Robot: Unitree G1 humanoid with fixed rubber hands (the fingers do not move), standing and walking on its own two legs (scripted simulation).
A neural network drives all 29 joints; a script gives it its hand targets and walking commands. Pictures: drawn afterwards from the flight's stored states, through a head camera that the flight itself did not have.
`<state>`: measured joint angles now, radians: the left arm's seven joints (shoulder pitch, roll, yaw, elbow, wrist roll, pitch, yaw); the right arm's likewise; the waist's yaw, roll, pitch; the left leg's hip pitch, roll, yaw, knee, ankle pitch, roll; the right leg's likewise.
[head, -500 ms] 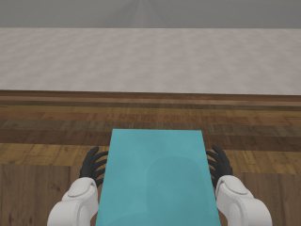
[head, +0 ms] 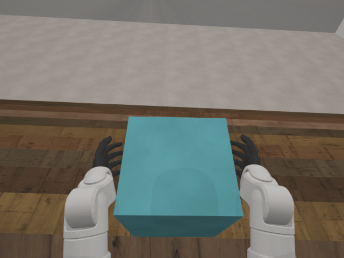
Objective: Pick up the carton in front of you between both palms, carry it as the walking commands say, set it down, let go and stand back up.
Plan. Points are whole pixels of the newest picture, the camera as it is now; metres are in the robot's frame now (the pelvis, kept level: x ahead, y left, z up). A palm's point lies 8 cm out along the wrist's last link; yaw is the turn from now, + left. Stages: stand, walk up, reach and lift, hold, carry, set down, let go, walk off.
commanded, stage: carry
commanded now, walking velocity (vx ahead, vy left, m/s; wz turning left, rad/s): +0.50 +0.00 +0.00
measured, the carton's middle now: (175, 182) +0.30 -0.01 +0.04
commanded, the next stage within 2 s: none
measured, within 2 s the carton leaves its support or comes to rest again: neither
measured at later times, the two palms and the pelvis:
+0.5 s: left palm (110, 84) +0.61 +0.19 +0.10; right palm (203, 82) +0.65 -0.12 +0.10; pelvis +0.30 +0.00 +0.01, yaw +1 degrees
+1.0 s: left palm (127, 74) +0.98 +0.19 -0.07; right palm (189, 77) +0.95 -0.12 -0.06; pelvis +0.64 +0.06 -0.15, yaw +0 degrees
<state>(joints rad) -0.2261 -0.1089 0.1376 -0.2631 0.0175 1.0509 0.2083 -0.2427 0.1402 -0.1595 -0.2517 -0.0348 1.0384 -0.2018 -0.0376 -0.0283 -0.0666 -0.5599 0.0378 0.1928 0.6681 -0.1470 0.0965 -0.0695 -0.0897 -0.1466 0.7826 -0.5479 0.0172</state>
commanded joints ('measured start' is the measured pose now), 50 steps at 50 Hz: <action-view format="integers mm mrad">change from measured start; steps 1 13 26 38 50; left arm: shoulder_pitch -567 -758 -776 -616 -784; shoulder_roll -542 -743 -791 -702 -722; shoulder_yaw -452 -438 -579 -508 -339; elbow -1 186 53 143 214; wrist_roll -112 -74 -215 -148 -67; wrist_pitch -41 -135 -84 -101 -140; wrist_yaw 30 -4 -50 -34 9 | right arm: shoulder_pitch -496 -752 -653 -588 -873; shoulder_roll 500 742 670 617 829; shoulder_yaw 471 505 433 442 553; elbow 20 158 75 106 194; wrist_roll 173 172 73 79 272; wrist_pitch -25 -130 -74 -82 -116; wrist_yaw -8 30 0 6 25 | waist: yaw -32 -17 129 123 -16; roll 379 101 13 -98 57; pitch -356 -331 -322 -191 -211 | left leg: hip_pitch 742 620 -337 265 278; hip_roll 368 183 -29 -88 245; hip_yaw -806 -232 -297 -39 -629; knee -410 -236 673 -184 -64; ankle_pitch -220 413 -347 685 265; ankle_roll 163 122 -29 -60 246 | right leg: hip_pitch -613 -715 202 -249 -654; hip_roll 121 42 -199 59 54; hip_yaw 161 86 595 145 190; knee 653 160 -207 39 369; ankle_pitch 18 359 662 256 199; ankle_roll -54 -70 -355 -158 -36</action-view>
